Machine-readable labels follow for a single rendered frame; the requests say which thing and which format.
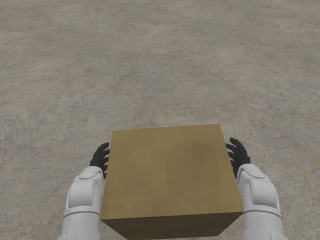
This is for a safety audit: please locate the left robot forearm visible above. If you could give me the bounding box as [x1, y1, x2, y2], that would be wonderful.
[57, 166, 104, 240]

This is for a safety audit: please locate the left robot hand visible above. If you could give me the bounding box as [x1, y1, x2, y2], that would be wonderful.
[90, 142, 110, 179]

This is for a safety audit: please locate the right robot hand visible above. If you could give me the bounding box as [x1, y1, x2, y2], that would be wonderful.
[225, 137, 251, 179]

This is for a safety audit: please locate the right robot forearm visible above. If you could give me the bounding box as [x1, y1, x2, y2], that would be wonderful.
[236, 163, 288, 240]

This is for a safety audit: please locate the carton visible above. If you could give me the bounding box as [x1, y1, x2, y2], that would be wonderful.
[100, 123, 244, 240]

